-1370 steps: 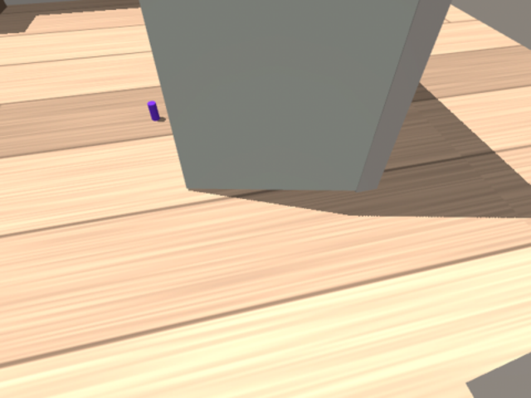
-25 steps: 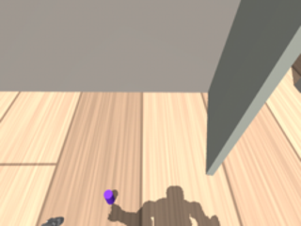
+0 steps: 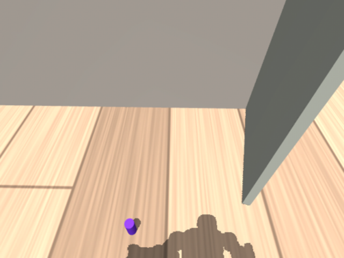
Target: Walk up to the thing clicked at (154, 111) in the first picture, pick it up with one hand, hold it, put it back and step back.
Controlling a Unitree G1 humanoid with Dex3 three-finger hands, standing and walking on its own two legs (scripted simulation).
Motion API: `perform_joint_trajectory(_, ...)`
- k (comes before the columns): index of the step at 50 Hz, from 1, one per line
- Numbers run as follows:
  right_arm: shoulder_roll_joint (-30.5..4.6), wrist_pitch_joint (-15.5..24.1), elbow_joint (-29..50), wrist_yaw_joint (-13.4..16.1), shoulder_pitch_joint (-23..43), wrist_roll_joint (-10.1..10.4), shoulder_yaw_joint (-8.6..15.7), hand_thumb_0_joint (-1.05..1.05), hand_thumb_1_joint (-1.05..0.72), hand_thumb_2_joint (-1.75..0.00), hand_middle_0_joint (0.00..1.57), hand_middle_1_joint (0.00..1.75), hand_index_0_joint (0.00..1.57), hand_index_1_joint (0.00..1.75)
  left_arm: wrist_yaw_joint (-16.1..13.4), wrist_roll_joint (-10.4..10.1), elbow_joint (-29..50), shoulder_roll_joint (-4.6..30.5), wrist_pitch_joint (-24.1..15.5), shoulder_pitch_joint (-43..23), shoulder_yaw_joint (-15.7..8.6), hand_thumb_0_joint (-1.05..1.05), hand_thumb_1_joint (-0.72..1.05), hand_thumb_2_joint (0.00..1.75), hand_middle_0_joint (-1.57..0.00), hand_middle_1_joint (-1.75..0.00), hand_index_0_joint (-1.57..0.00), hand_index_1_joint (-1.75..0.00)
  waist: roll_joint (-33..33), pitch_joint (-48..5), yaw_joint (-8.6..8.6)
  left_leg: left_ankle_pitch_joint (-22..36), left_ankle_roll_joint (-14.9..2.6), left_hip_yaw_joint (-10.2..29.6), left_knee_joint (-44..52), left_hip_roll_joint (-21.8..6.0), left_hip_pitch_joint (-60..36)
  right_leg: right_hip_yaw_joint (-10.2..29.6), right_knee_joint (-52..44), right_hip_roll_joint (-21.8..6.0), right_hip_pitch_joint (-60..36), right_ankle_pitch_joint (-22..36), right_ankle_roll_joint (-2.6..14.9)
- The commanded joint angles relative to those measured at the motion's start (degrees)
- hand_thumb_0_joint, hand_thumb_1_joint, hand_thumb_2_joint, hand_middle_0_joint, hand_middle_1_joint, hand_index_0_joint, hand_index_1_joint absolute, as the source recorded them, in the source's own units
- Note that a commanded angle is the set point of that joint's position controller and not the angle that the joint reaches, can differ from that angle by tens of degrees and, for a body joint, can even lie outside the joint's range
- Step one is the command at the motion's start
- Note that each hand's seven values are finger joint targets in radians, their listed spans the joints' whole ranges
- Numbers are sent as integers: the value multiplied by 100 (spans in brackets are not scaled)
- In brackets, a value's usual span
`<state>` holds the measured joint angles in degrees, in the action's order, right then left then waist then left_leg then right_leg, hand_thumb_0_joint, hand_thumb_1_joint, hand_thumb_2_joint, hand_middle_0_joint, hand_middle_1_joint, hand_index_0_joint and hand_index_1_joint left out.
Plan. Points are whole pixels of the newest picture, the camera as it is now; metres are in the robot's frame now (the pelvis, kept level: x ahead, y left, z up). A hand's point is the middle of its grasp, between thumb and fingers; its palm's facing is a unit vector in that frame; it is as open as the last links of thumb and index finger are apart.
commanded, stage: walk up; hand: left
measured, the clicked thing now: (130, 226) +0.40 +0.23 -0.72
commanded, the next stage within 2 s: stand in 0.50 s
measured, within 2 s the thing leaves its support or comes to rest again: neither
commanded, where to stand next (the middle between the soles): +0.02 -0.01 m, yaw +0 degrees
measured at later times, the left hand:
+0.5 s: hand out of the picture +0.09 +0.25 -0.16, palm faces +0.01 -0.95 -0.32, open 7.4 cm
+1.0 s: hand out of the picture +0.08 +0.26 -0.16, palm faces -0.01 -0.94 -0.34, open 7.4 cm
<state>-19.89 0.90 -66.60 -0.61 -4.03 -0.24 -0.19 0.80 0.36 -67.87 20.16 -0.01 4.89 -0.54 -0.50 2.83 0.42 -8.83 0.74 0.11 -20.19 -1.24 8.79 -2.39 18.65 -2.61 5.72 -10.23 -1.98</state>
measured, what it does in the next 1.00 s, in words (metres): stands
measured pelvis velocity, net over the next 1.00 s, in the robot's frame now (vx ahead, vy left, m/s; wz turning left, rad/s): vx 0.01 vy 0.00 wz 0.01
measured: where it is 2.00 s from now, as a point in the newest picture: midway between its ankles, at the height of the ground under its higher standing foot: outside the picture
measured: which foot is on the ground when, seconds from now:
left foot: down 0.00-1.00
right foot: down 0.00-1.00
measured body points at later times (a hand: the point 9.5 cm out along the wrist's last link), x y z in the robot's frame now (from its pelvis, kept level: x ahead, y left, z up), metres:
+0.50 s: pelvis +0.01 +0.00 +0.00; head +0.01 +0.01 +0.45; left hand +0.09 +0.30 -0.14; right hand +0.09 -0.30 -0.13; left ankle +0.03 +0.13 -0.75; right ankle +0.00 -0.14 -0.75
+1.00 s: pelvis +0.01 +0.00 +0.00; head +0.02 +0.00 +0.45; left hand +0.08 +0.31 -0.13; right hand +0.09 -0.30 -0.13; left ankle +0.03 +0.13 -0.75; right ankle +0.00 -0.14 -0.75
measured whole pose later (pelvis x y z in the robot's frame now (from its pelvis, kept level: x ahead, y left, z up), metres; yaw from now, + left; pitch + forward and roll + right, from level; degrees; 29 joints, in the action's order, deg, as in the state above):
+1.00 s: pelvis +0.01 +0.00 +0.00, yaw +1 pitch -2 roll +0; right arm -20.0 0.3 -65.9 -0.6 -4.8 -0.5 -0.1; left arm 0.5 0.7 -65.3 20.1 -0.3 6.0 -0.4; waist -0.4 3.1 0.0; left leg -8.7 0.6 0.6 -18.9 -0.7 8.0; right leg -2.9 17.6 -3.2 4.8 -10.5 -2.2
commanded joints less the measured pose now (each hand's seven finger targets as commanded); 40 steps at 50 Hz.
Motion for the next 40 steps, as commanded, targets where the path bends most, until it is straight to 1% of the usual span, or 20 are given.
perform_joint_trajectory(1, -1285, 113, 313, 81, 301, 3, 225, 0, -90, -90, 20, 30, 20, 30, -74, 7, 363, 1173, -143, -402, -202, 0, 90, 90, -20, -30, -20, -30, 164, -425, -53, 375, -185, 443, 330, -581, -227, 464, -445, -495, 206, 185, 228)
perform_joint_trajectory(3, -1254, 102, 320, 77, 307, 13, 221, 0, -90, -90, 20, 30, 20, 30, -80, 5, 343, 1159, -142, -367, -214, 0, 90, 90, -20, -30, -20, -30, 139, -368, -60, 340, -172, 478, 358, -573, -171, 454, -463, -478, 212, 70, 217)
perform_joint_trajectory(8, -1241, 100, 298, 86, 261, 2, 224, 0, -90, -90, 20, 30, 20, 30, -87, 14, 360, 1149, -143, -297, -230, 0, 90, 90, -20, -30, -20, -30, 61, -555, -48, 514, -167, 478, 350, -593, -202, 422, -400, -505, -9, 287, 232)
perform_joint_trajectory(10, -1253, 94, 303, 93, 280, 2, 227, 0, -90, -90, 20, 30, 20, 30, -94, 15, 372, 1149, -133, -302, -235, 0, 90, 90, -20, -30, -20, -30, 50, -427, -42, 449, -171, 488, 386, -572, -81, 411, -429, -488, 8, 266, 216)
perform_joint_trajectory(11, -1226, 94, 316, 93, 281, 3, 223, 0, -90, -90, 20, 30, 20, 30, -96, 8, 360, 1143, -133, -254, -241, 0, 90, 90, -20, -30, -20, -30, 50, -418, -29, 527, -160, 497, 371, -575, -117, 403, -421, -487, 28, 248, 221)
perform_joint_trajectory(15, -1242, 96, 298, 98, 215, -4, 226, 0, -90, -90, 20, 30, 20, 30, -94, 25, 409, 1131, -127, -296, -248, 0, 90, 90, -20, -30, -20, -30, 6, -486, -53, 469, -170, 512, 407, -589, -30, 386, -403, -511, -133, 308, 230)
perform_joint_trajectory(19, -1233, 105, 317, 105, 226, -11, 234, 0, -90, -90, 20, 30, 20, 30, -94, 21, 402, 1105, -111, -247, -260, 0, 90, 90, -20, -30, -20, -30, -78, -467, -27, 664, -157, 546, 417, -602, -13, 325, -373, -475, -157, 321, 225)
perform_joint_trajectory(20, -1213, 102, 330, 104, 236, 0, 219, 0, -90, -90, 20, 30, 20, 30, -94, 13, 418, 1104, -114, -255, -254, 0, 90, 90, -20, -30, -20, -30, -48, -405, -18, 657, -151, 551, 415, -584, 15, 348, -395, -486, -135, 348, 210)
perform_joint_trajectory(21, -1226, 105, 321, 112, 193, -11, 236, 0, -90, -90, 20, 30, 20, 30, -96, 26, 432, 1121, -112, -291, -259, 0, 90, 90, -20, -30, -20, -30, -5, -460, -52, 672, -161, 540, 414, -597, 8, 333, -385, -487, -182, 328, 241)
perform_joint_trajectory(22, -1236, 105, 335, 111, 231, -9, 230, 0, -90, -90, 20, 30, 20, 30, -93, 14, 426, 1093, -110, -221, -255, 0, 90, 90, -20, -30, -20, -30, -65, -448, -15, 682, -161, 550, 400, -589, -40, 341, -380, -488, -139, 342, 225)
perform_joint_trajectory(24, -1215, 104, 364, 106, 220, -10, 231, 0, -90, -90, 20, 30, 20, 30, -98, 28, 439, 1121, -110, -235, -269, 0, 90, 90, -20, -30, -20, -30, -16, -461, -31, 673, -166, 541, 382, -582, -9, 332, -382, -482, -155, 345, 220)
perform_joint_trajectory(25, -1282, 94, 392, 114, 292, -25, 238, 0, -90, -90, 20, 30, 20, 30, -111, 55, 484, 1144, -143, -194, -228, 0, 90, 90, -20, -30, -20, -30, -95, -356, -22, 859, -138, 550, 346, -626, -23, 403, -394, -582, -107, 523, 204)
perform_joint_trajectory(27, -1252, 87, 394, 117, 221, -26, 227, 0, -90, -90, 20, 30, 20, 30, -118, 41, 513, 1175, -153, -257, -239, 0, 90, 90, -20, -30, -20, -30, -35, -465, -50, 973, -136, 536, 334, -642, -70, 410, -382, -602, -175, 644, 200)
perform_joint_trajectory(28, -1237, 83, 382, 113, 216, -16, 224, 0, -90, -90, 20, 30, 20, 30, -119, 30, 505, 1174, -157, -252, -233, 0, 90, 90, -20, -30, -20, -30, -20, -390, -57, 843, -108, 567, 391, -624, -31, 387, -389, -575, -127, 465, 192)
perform_joint_trajectory(30, -1255, 76, 405, 108, 251, -16, 238, 0, -90, -90, 20, 30, 20, 30, -115, 36, 527, 1170, -160, -238, -227, 0, 90, 90, -20, -30, -20, -30, 15, -531, -45, 949, -136, 541, 337, -645, -160, 393, -374, -593, -167, 611, 210)
perform_joint_trajectory(31, -1247, 77, 391, 100, 208, -16, 223, 0, -90, -90, 20, 30, 20, 30, -111, 18, 516, 1161, -162, -227, -221, 0, 90, 90, -20, -30, -20, -30, 13, -515, -45, 892, -133, 551, 360, -648, -131, 396, -377, -594, -197, 547, 209)
perform_joint_trajectory(32, -1275, 78, 403, 98, 235, -14, 230, 0, -90, -90, 20, 30, 20, 30, -111, 32, 525, 1140, -162, -209, -212, 0, 90, 90, -20, -30, -20, -30, -18, -564, -35, 987, -152, 548, 347, -658, -159, 388, -374, -598, -245, 673, 213)
perform_joint_trajectory(34, -1233, 76, 406, 94, 206, -16, 223, 0, -90, -90, 20, 30, 20, 30, -114, 22, 533, 1189, -156, -226, -218, 0, 90, 90, -20, -30, -20, -30, 85, -487, -62, 861, -109, 539, 408, -621, -151, 369, -379, -573, -144, 491, 206)
perform_joint_trajectory(37, -1286, 65, 417, 93, 240, -24, 233, 0, -90, -90, 20, 30, 20, 30, -104, 34, 546, 1162, -148, -197, -208, 0, 90, 90, -20, -30, -20, -30, 46, -454, -40, 609, -139, 528, 415, -613, -150, 391, -423, -586, -72, 348, 214)
perform_joint_trajectory(40, -1275, 82, 414, 78, 232, -17, 225, 0, -90, -90, 20, 30, 20, 30, -107, 31, 558, 1148, -153, -170, -187, 0, 90, 90, -20, -30, -20, -30, 18, -491, -45, 750, -131, 570, 430, -640, -203, 378, -388, -577, -75, 381, 214)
